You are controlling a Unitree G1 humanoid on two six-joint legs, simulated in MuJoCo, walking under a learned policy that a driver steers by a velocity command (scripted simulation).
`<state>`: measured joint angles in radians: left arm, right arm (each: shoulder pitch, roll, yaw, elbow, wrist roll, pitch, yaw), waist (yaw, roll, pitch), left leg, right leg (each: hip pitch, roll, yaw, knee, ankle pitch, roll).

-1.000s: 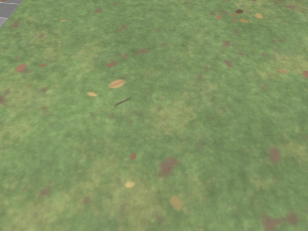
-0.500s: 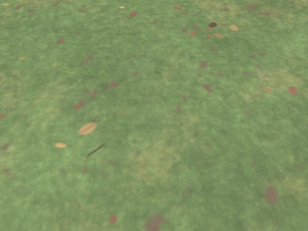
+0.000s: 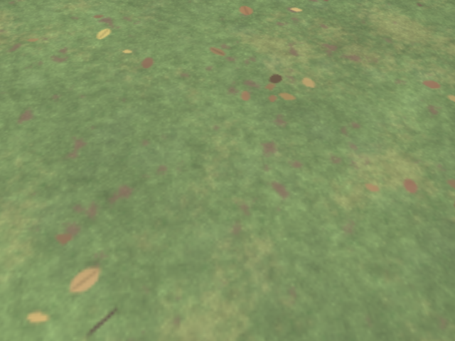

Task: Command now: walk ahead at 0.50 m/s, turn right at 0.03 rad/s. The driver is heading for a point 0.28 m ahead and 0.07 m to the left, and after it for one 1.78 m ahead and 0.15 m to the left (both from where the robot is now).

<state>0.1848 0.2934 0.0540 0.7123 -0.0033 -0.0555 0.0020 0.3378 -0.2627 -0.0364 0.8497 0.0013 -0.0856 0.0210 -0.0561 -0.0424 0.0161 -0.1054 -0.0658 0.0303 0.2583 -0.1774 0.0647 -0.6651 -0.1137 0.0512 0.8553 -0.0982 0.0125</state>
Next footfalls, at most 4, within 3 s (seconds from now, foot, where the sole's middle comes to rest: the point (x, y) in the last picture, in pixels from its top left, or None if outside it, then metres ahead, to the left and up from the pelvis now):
0.22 right None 0.31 -0.15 -0.79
0.56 left None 0.31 0.10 -0.79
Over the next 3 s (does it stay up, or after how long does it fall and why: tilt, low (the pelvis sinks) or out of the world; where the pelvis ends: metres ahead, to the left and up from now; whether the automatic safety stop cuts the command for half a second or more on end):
stays up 0.42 0.01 -0.01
